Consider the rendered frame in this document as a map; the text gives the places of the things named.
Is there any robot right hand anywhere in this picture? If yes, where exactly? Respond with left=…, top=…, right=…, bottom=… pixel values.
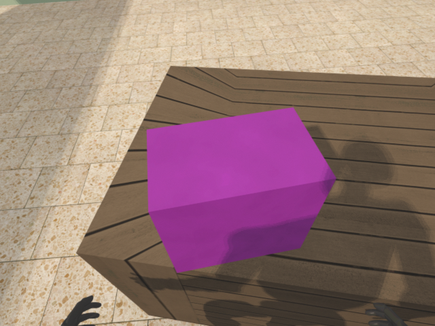
left=365, top=303, right=408, bottom=326

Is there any carton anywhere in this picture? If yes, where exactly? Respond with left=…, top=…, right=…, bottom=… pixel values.
left=147, top=107, right=336, bottom=273

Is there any robot left hand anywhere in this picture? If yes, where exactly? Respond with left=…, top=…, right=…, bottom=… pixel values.
left=61, top=295, right=101, bottom=326

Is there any pedestal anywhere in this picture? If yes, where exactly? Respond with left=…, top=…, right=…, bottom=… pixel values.
left=76, top=66, right=435, bottom=326

